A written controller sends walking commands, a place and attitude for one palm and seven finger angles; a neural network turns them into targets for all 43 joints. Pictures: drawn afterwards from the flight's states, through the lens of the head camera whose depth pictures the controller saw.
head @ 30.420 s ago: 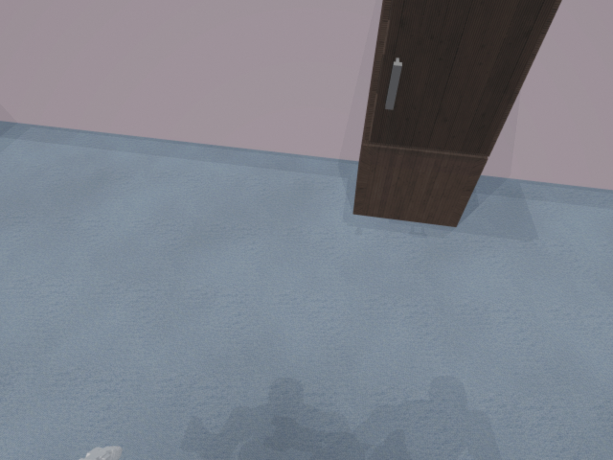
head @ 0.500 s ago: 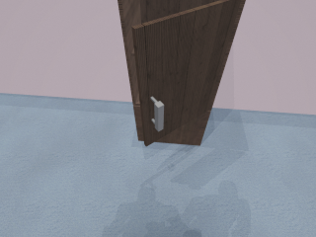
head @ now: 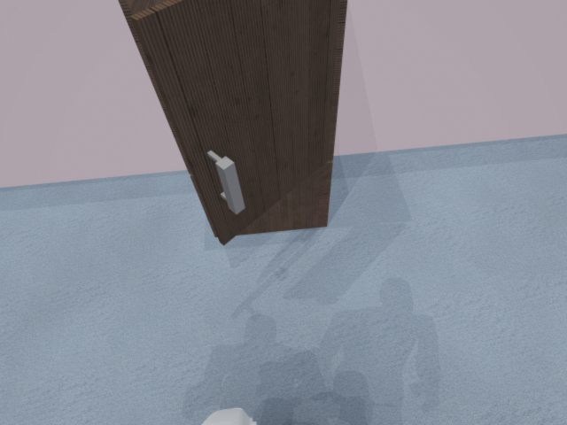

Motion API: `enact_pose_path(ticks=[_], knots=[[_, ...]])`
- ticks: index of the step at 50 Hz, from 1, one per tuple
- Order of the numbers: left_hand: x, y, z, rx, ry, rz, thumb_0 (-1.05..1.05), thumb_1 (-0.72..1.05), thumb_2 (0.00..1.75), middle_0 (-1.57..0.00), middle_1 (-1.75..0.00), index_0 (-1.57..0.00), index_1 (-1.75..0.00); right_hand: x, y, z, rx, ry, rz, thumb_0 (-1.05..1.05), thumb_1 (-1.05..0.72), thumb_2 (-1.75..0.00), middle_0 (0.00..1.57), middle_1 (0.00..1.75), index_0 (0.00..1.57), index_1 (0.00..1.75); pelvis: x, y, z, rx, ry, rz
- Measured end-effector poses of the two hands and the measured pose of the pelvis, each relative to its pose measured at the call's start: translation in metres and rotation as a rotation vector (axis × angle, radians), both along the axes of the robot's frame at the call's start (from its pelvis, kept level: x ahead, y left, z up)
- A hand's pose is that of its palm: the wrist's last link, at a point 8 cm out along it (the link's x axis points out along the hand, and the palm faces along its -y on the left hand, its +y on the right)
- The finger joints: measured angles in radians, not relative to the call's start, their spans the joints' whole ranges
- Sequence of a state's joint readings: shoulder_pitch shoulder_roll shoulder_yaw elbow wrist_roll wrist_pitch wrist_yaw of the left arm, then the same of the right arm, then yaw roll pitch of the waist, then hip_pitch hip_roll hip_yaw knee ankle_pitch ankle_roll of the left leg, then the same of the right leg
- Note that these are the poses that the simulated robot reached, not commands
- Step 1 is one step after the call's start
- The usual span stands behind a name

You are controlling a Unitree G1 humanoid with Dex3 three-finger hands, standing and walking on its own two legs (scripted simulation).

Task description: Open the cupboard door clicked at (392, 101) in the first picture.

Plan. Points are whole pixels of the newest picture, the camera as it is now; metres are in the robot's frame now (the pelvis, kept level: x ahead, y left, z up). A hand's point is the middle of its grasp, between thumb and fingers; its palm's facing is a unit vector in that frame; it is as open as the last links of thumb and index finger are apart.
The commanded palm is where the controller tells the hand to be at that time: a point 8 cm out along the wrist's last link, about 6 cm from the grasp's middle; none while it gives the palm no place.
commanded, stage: walk to a spot facing it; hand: left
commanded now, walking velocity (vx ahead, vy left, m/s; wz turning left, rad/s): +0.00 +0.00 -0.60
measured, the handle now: (225, 182) +0.57 +0.18 -0.08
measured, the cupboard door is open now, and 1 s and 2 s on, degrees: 40 40 40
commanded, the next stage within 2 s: none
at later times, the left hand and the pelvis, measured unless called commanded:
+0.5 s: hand out of the picture +0.10 +0.22 -0.16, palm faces -0.18 -0.95 -0.26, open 7.4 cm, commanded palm none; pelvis +0.02 +0.02 +0.01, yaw -17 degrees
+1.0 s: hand (235, 361) +0.23 +0.12 -0.16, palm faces -0.59 -0.77 -0.24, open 7.4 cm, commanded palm none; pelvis +0.02 +0.01 +0.00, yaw -36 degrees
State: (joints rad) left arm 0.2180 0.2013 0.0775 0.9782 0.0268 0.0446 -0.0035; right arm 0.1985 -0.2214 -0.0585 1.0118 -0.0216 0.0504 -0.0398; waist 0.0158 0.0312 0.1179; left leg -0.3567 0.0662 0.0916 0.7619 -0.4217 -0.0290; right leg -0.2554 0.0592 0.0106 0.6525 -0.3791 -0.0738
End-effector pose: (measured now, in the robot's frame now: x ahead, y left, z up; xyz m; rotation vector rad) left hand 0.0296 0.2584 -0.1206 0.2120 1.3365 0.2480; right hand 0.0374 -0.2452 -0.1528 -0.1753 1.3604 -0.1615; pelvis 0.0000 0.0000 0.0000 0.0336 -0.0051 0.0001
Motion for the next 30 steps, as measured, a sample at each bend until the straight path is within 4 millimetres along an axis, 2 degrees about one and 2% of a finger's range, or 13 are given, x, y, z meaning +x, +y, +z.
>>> enact_pose_path(ticks=[4, 11, 16, 21, 25, 27, 30], knots=[[0.002, -0.009, 0.01, 0.011, 0.011, -0.023, 0.0, 0.91, 0.9, -0.2, -0.3, -0.2, -0.3, 0.006, -0.012, 0.012, -0.006, -0.02, -0.04, 0.01, -0.9, -0.9, 0.2, 0.3, 0.2, 0.3, 0.0, -0.007, 0.01, 0.011, 0.009, -0.047], [0.01, -0.02, 0.016, 0.001, 0.047, -0.1, 0.01, 0.9, 0.9, -0.2, -0.3, -0.2, -0.3, 0.035, -0.02, 0.031, -0.016, -0.16, -0.112, 0.01, -0.91, -0.9, 0.2, 0.3, 0.2, 0.3, 0.003, -0.01, 0.02, 0.021, 0.029, -0.149], [0.025, -0.018, 0.014, -0.013, 0.039, -0.147, 0.01, 0.9, 0.9, -0.2, -0.3, -0.2, -0.3, 0.054, -0.018, 0.042, -0.028, -0.235, -0.137, 0.01, -0.9, -0.9, 0.2, 0.3, 0.2, 0.3, 0.006, -0.004, 0.021, 0.016, 0.036, -0.208], [0.047, -0.006, 0.009, -0.024, 0.029, -0.199, 0.01, 0.9, 0.9, -0.2, -0.3, -0.2, -0.3, 0.066, -0.009, 0.051, -0.047, -0.293, -0.167, 0.01, -0.9, -0.9, 0.2, 0.3, 0.2, 0.3, 0.012, 0.008, 0.02, 0.007, 0.043, -0.265], [0.074, 0.009, -0.006, -0.035, 0.011, -0.247, 0.01, 0.9, 0.9, -0.2, -0.3, -0.2, -0.3, 0.061, -0.002, 0.05, -0.088, -0.334, -0.196, 0.0, -0.9, -0.9, 0.2, 0.3, 0.2, 0.3, 0.021, 0.022, 0.008, -0.035, 0.06, -0.303], [0.092, 0.013, -0.009, -0.038, -0.005, -0.286, 0.01, 0.9, 0.9, -0.2, -0.3, -0.2, -0.3, 0.048, 0.001, 0.049, -0.105, -0.311, -0.201, 0.0, -0.9, -0.9, 0.2, 0.3, 0.2, 0.3, 0.02, 0.025, 0.006, -0.028, 0.05, -0.328], [0.122, 0.011, -0.006, -0.041, -0.041, -0.344, 0.01, 0.91, 0.9, -0.2, -0.3, -0.2, -0.3, 0.017, 0.006, 0.05, -0.108, -0.243, -0.216, 0.0, -0.9, -0.9, 0.2, 0.3, 0.2, 0.3, 0.019, 0.025, 0.01, -0.033, 0.042, -0.361]])
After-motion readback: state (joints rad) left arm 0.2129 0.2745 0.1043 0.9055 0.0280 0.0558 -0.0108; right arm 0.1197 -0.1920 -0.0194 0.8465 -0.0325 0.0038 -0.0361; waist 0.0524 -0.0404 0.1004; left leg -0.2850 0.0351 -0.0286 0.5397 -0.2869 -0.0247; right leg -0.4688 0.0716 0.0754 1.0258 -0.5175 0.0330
